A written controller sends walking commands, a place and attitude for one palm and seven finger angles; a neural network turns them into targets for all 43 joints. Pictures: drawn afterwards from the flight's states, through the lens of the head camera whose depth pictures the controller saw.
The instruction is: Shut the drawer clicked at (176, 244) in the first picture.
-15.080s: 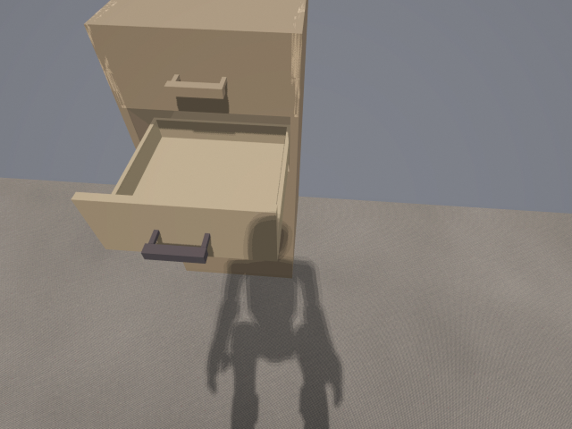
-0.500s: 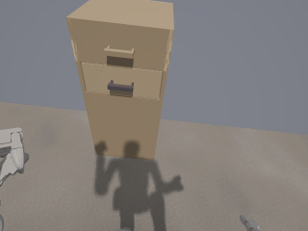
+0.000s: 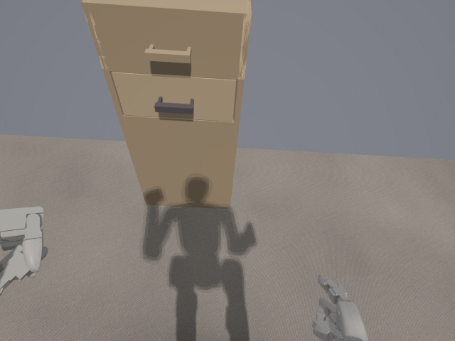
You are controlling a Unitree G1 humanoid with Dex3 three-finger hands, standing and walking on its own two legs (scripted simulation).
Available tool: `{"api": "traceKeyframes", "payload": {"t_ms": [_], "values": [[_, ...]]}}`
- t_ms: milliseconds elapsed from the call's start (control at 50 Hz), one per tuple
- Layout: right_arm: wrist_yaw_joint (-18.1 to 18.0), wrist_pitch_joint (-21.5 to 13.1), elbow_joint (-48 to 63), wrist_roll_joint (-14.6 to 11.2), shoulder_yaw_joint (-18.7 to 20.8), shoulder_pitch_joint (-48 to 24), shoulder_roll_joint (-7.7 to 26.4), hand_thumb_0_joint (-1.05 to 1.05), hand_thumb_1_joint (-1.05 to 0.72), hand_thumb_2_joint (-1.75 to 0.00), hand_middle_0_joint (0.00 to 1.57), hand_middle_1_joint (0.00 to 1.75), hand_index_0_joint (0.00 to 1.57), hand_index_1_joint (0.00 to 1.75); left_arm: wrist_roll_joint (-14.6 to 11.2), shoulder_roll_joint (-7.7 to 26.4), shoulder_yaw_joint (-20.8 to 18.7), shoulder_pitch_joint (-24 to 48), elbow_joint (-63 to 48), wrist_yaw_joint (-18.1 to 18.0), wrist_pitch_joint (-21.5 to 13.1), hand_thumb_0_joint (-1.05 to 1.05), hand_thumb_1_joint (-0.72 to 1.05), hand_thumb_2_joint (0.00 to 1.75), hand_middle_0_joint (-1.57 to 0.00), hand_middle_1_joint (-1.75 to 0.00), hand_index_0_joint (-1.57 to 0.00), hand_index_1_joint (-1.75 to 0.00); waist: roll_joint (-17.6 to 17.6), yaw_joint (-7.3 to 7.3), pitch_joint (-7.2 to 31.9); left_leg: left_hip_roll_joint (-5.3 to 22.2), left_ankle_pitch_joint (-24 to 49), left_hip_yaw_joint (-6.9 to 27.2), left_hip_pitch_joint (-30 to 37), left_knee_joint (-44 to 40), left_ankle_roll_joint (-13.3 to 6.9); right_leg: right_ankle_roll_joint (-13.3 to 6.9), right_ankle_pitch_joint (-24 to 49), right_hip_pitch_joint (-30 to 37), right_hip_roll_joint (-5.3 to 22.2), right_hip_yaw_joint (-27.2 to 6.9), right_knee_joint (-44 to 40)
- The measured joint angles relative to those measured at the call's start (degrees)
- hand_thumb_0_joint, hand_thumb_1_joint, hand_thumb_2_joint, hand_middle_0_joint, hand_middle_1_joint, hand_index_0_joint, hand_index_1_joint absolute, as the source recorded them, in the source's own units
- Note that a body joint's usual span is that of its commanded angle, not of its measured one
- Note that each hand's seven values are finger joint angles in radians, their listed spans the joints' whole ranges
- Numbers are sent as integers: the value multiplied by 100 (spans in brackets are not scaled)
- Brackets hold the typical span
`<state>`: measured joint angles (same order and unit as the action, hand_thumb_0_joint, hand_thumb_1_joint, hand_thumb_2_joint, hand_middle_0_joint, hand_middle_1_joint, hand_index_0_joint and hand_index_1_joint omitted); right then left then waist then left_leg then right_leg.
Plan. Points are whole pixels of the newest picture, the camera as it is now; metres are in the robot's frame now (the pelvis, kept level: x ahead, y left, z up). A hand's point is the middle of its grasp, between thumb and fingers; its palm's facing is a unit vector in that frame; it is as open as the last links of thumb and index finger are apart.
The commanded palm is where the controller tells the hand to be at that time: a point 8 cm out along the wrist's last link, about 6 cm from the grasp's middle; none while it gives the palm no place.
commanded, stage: stop stepping back and stand still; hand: left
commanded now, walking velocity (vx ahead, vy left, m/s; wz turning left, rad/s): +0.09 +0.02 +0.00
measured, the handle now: (175, 104) +0.81 +0.20 -0.09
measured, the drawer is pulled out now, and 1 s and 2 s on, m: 0.00 0.00 0.00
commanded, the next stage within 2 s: let the arm hang, fingers relaxed in 0.06 s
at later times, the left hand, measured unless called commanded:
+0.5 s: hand out of the picture +0.05 +0.19 -0.18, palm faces +0.09 -0.97 -0.22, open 3.3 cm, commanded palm none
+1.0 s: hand out of the picture -0.03 +0.15 -0.17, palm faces +0.08 -0.98 -0.17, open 7.1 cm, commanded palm none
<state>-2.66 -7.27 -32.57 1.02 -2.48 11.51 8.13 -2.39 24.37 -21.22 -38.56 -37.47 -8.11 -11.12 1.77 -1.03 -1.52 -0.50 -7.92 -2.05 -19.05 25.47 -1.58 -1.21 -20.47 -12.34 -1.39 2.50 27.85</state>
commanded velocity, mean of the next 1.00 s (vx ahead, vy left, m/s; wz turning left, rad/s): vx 0.00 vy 0.00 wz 0.00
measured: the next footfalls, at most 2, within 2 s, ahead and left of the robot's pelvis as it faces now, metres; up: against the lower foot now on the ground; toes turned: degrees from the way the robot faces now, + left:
none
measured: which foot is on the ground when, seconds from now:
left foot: down 0.00-1.00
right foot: down 0.00-1.00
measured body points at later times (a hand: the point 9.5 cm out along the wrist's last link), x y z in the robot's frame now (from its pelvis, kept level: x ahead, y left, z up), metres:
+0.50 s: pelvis +0.01 -0.01 -0.01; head +0.03 +0.01 +0.44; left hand +0.04 +0.24 -0.16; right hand +0.08 -0.23 -0.15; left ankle +0.05 +0.11 -0.74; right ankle -0.01 -0.10 -0.74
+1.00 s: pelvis +0.00 +0.00 +0.00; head +0.01 -0.01 +0.45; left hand -0.03 +0.21 -0.16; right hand -0.01 -0.20 -0.17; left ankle +0.05 +0.11 -0.74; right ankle -0.01 -0.10 -0.74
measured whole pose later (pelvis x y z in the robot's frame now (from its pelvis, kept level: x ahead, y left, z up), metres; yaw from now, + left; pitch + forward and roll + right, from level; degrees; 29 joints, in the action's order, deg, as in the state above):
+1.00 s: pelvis +0.00 +0.00 +0.00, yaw +2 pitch -2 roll +0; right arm -2.3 1.2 -65.3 1.1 0.2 17.1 5.9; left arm 0.2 6.0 -0.2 -18.2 66.2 -2.0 -0.2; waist -1.4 -0.2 -2.8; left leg -0.7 -9.0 -0.9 -13.8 24.7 -1.2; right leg -1.9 -15.9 -7.4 -0.6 4.0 25.1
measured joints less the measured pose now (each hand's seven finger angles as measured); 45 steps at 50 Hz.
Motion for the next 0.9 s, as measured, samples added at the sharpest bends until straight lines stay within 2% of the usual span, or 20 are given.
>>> {"api": "traceKeyframes", "payload": {"t_ms": [60, 100, 160, 180, 200, 240, 280, 320, 380, 400, 420, 440, 500, 600, 800, 900], "values": [[-44, 224, -62, -19, 106, 14, 115, 1, -90, -90, 20, 30, 21, 30, -33, 59, -40, -90, 51, 6, 22, 2, 89, 89, -141, -160, -141, -160, -178, 10, 29, 82, -691, 77, -279, 683, 101, -154, 510, 7, -82, 70, -97], [-67, 316, -213, -58, 176, 70, 225, 1, -90, -90, 20, 30, 21, 30, -69, -4, -62, -92, 142, -32, 28, 2, 89, 89, -141, -160, -141, -160, -229, 49, 82, 125, -757, 88, -309, 1038, 129, -162, 440, 23, -105, 61, -5], [-145, 330, -394, -115, 280, 227, 423, 1, -90, -90, 20, 30, 20, 30, -73, -186, -20, 27, 338, -82, 19, 1, 88, 89, -141, -160, -141, -160, -329, 39, 145, 190, -470, 119, -4, 708, 80, -101, 163, 88, -113, 120, 217], [-59, 225, -568, -103, 361, 241, 503, 1, -90, -90, 20, 30, 20, 30, 43, -223, 112, 258, 728, 28, -78, 1, 89, 89, -141, -160, -141, -160, -351, 63, 185, 144, -506, 130, -59, 797, 62, -58, 97, 7, -55, 167, 388], [47, 213, -742, -94, 435, 227, 610, 1, -90, -90, 20, 30, 20, 30, 148, -281, 335, 606, 1344, 198, -5, 1, 89, 90, -141, -160, -141, -160, -392, 103, 229, 83, -599, 137, -130, 914, 39, -14, 39, -105, 17, 195, 610], [154, 374, -1033, -50, 490, 148, 781, 1, -90, -90, 20, 29, 20, 30, 272, -517, 783, 1304, 2891, 445, 466, 0, 89, 90, -139, -158, -140, -159, -452, 131, 335, -48, -749, 126, -252, 1088, -13, 42, -128, -289, 155, 183, 960], [183, 538, -1251, 13, 463, 48, 826, 1, -90, -90, 20, 29, 20, 30, 345, -802, 1123, 1866, 4564, 567, 950, 0, 90, 90, -136, -156, -137, -156, -449, 104, 377, -134, -815, 107, -321, 1196, -39, 9, -357, -316, 233, 156, 1036], [188, 659, -1420, 49, 417, -29, 749, 1, -90, -90, 20, 29, 20, 30, 389, -1064, 1442, 2197, 6041, 633, 1273, 1, 90, 90, -132, -152, -132, -152, -425, 29, 297, -122, -810, 135, -253, 1192, 7, -22, -311, -245, 221, 182, 1024], [183, 783, -1617, 75, 337, -28, 485, 1, -91, -90, 20, 29, 20, 30, 375, -1362, 1896, 2275, 7584, 703, 1433, 1, 91, 90, -123, -143, -123, -144, -183, -68, 118, -90, -759, 151, -54, 1051, 46, -64, -244, -50, 182, 192, 877], [175, 802, -1698, 77, 311, -6, 395, 1, -91, -90, 20, 29, 20, 30, 378, -1458, 1991, 2260, 7968, 676, 1432, 1, 91, 90, -120, -140, -120, -140, -100, -80, 57, -73, -731, 158, 7, 986, 55, -74, -208, 17, 161, 197, 795], [161, 813, -1789, 76, 289, 36, 297, 1, -91, -90, 20, 29, 20, 30, 440, -1448, 1921, 2272, 8252, 493, 1384, 1, 91, 89, -117, -141, -117, -137, -30, -70, 2, -48, -694, 187, 46, 920, 66, -85, -156, 77, 129, 222, 689], [150, 826, -1891, 74, 261, 84, 216, 1, -91, -90, 20, 29, 20, 30, 414, -1373, 1884, 2286, 8493, 478, 1366, 2, 90, 89, -114, -140, -114, -133, 17, -38, -49, -22, -648, 217, 82, 843, 77, -96, -89, 139, 95, 248, 563], [121, 882, -2223, 67, 216, 213, 78, 1, -91, -90, 20, 29, 20, 30, 319, -1219, 1915, 2248, 9068, 601, 1317, 2, 90, 89, -103, -130, -103, -122, 0, 70, -161, 35, -498, 292, 157, 605, 95, -115, 144, 303, 13, 311, 152], [58, 927, -2677, 26, 288, 333, 138, 1, -93, -90, 20, 29, 20, 30, 278, -1250, 1997, 2008, 9745, 665, 1237, 1, 90, 89, -84, -106, -84, -101, -177, 165, -264, 24, -297, 277, 294, 265, 69, -89, 384, 451, 14, 295, -238], [38, 896, -3142, -3, 274, 445, 46, 1, -91, -90, 20, 29, 20, 30, 257, -1569, 2113, 1828, 10408, 645, 1180, 1, 91, 89, -45, -59, -45, -58, -336, 151, -268, -21, -122, 158, 507, -55, 25, -47, 497, 542, 72, 183, -369], [38, 879, -3226, 6, 267, 497, -93, 0, -91, -90, 20, 29, 20, 30, 256, -1728, 2118, 1915, 10428, 628, 1136, 1, 91, 89, -31, -42, -31, -42, -340, 121, -195, -26, -97, 127, 521, -92, 28, -51, 487, 508, 83, 153, -322]]}}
